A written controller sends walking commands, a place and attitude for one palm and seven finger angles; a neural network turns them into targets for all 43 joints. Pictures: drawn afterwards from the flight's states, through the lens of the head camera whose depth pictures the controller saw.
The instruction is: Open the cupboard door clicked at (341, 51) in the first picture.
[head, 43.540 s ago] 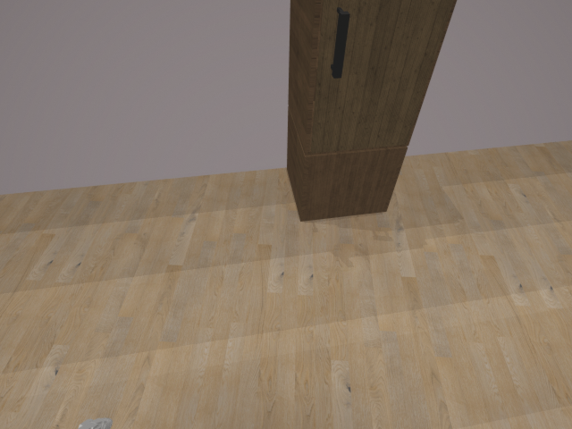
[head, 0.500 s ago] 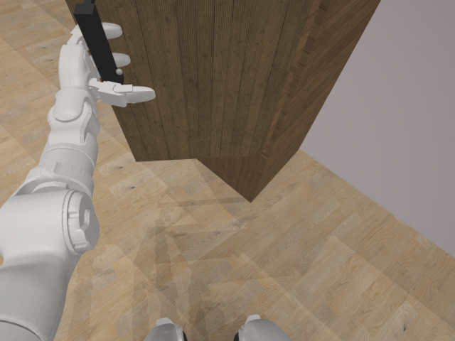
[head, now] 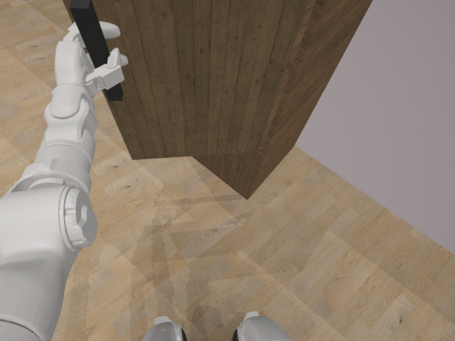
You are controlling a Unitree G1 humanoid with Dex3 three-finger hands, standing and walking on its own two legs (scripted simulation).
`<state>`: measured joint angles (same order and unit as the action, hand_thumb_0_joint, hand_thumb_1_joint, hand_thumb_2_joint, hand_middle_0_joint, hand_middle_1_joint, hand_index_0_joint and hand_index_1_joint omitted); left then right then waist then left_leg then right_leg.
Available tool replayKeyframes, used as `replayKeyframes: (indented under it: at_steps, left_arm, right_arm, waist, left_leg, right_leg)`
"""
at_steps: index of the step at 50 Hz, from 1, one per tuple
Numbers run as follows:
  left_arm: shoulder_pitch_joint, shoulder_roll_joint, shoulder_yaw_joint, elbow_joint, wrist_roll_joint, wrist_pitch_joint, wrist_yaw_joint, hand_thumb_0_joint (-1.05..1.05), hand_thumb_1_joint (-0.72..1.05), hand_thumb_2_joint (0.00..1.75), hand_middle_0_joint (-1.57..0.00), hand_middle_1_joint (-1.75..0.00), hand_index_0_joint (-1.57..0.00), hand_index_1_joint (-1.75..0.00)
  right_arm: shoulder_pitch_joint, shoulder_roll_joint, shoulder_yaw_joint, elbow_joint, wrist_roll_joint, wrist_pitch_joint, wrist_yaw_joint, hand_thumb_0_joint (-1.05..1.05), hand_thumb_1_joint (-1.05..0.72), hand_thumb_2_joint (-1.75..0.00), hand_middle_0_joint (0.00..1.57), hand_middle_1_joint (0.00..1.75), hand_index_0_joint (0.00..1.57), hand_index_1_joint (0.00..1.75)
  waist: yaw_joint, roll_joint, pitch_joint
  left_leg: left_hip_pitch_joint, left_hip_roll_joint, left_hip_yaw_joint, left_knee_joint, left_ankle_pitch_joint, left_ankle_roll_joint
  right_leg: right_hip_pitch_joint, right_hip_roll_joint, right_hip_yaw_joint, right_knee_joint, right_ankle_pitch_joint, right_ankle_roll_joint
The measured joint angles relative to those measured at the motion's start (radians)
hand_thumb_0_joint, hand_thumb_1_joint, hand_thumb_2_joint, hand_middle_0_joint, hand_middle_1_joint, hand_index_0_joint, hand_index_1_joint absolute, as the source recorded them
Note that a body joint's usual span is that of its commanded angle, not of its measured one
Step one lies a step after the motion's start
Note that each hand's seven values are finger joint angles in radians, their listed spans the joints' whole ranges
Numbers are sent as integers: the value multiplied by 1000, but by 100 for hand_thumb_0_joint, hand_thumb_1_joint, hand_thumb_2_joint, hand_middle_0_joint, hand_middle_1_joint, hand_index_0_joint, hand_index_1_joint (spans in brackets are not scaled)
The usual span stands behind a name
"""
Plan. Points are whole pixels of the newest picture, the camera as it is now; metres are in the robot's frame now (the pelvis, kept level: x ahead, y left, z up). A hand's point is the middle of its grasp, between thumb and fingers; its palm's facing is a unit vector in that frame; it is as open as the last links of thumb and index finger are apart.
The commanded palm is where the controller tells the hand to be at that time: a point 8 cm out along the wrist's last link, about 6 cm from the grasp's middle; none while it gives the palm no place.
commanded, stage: pull the door open along its arc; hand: left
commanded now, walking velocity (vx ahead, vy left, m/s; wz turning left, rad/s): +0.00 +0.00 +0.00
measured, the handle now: (102, 48) +0.60 +0.13 +0.12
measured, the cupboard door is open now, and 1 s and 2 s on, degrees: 47 69 84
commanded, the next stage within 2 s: open thumb and fingers to let go in 1.74 s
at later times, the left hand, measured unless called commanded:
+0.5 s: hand (119, 88) +0.51 +0.11 +0.12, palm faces -0.04 -1.00 +0.00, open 5.9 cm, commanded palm +0.44 +0.16 +0.12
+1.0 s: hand (152, 129) +0.42 +0.06 +0.12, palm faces +0.44 -0.90 -0.02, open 5.9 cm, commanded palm +0.38 +0.10 +0.12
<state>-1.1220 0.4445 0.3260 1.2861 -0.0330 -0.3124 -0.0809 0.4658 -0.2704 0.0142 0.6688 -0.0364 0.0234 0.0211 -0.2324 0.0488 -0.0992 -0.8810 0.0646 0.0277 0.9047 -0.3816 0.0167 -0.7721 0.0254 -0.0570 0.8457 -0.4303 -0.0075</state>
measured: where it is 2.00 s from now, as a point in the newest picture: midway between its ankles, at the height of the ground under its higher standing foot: outside the picture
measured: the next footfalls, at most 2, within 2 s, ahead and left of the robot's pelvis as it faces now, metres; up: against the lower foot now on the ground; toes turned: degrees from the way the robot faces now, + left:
none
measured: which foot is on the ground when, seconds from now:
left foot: down 0.00-1.00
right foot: down 0.00-1.00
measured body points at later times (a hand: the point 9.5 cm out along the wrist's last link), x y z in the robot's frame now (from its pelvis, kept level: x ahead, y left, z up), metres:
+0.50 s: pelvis +0.02 +0.00 +0.01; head +0.10 -0.01 +0.45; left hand +0.50 +0.16 +0.12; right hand -0.01 -0.26 -0.11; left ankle +0.02 +0.11 -0.69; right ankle -0.02 -0.12 -0.69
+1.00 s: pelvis +0.00 -0.03 +0.02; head +0.03 -0.04 +0.46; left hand +0.39 +0.10 +0.12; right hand +0.15 -0.26 -0.10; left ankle +0.02 +0.11 -0.69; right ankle -0.02 -0.12 -0.69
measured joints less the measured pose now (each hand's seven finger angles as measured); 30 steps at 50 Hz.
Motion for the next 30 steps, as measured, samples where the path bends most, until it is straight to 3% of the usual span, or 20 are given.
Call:
replayKeyframes:
  at_steps: [9, 16, 23, 30]
  left_arm:
    - [-17, 7, 0, 5, 2, 7, 13, 0, 71, 85, -36, -134, -38, -135]
    - [68, -24, 5, -73, -19, 7, 8, 0, 72, 82, -35, -135, -36, -135]
    - [250, -102, -18, -238, -58, 12, -4, 0, 71, 76, -36, -135, -36, -135]
    - [547, -220, -96, -551, -106, 48, 0, 0, 68, 71, -36, -135, -35, -135]
  right_arm:
    - [-4, 1, 2, -5, -4, -5, 0, 0, -91, -90, 20, 30, 20, 30]
    - [8, 3, -6, -17, 3, 10, 6, 0, -91, -90, 20, 30, 20, 30]
    - [7, 10, -16, -40, 24, 35, 11, 0, -91, -90, 20, 30, 20, 30]
    - [-38, 17, -29, -83, 48, 36, 17, 0, -91, -90, 20, 30, 20, 30]
  waist:
    - [-5, 2, 1]
    - [16, 5, -9]
    - [56, 5, -29]
    - [105, 3, -43]
  left_leg:
    - [-16, -1, -1, 7, 3, 1]
    - [19, 3, 17, -11, -1, 1]
    - [106, 5, 35, -56, -4, -3]
    - [231, 3, 51, -120, 0, -9]
  right_leg:
    - [-16, -1, 0, 8, 2, 1]
    - [8, 2, 18, -4, 2, 1]
    - [84, 5, 36, -41, 1, -2]
    - [197, 4, 51, -92, 4, -5]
